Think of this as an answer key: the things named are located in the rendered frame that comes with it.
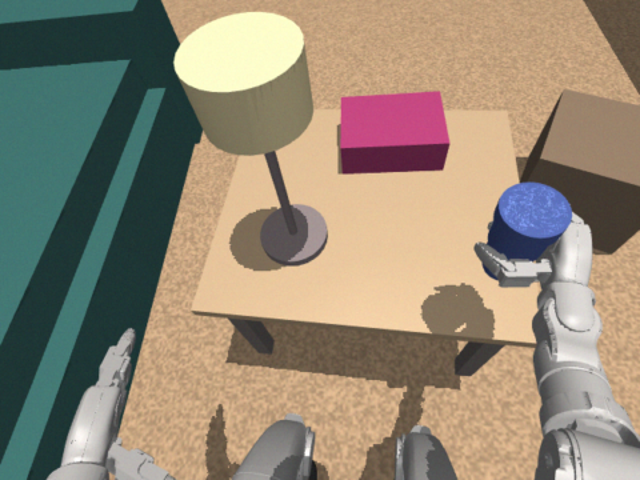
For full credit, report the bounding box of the left robot arm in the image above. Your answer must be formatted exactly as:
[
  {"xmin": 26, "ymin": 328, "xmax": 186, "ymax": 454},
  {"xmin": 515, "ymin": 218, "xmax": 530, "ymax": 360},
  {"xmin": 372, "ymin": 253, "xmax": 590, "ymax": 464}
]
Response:
[{"xmin": 46, "ymin": 462, "xmax": 109, "ymax": 480}]

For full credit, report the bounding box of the left robot hand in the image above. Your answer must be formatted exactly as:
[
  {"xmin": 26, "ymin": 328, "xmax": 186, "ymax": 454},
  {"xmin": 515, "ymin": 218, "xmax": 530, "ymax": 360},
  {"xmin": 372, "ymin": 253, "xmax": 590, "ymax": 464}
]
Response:
[{"xmin": 60, "ymin": 328, "xmax": 177, "ymax": 480}]

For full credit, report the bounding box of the desk lamp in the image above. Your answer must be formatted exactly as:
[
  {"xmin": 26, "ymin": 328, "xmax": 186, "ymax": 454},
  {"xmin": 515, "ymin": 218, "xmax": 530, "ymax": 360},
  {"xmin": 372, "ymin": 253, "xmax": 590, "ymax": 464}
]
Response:
[{"xmin": 174, "ymin": 12, "xmax": 328, "ymax": 266}]

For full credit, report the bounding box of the coffee table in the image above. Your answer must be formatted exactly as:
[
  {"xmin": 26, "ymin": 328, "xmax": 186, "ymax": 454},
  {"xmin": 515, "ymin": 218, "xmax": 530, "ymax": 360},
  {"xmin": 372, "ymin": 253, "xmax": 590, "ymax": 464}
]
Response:
[{"xmin": 191, "ymin": 109, "xmax": 539, "ymax": 376}]

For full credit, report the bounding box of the sofa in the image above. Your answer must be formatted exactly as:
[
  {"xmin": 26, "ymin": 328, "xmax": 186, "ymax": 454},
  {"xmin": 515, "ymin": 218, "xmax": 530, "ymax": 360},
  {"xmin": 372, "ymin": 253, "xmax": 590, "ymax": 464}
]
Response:
[{"xmin": 0, "ymin": 0, "xmax": 203, "ymax": 480}]

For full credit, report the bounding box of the right robot arm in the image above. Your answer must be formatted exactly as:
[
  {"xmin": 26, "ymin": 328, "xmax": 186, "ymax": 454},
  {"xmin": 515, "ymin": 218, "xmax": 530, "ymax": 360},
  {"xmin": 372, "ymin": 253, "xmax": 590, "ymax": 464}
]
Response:
[{"xmin": 532, "ymin": 281, "xmax": 640, "ymax": 480}]

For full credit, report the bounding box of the right robot hand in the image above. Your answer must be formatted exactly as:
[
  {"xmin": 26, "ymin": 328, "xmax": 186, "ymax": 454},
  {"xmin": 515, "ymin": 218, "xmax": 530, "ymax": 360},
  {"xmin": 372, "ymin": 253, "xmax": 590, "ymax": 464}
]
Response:
[{"xmin": 474, "ymin": 201, "xmax": 593, "ymax": 290}]

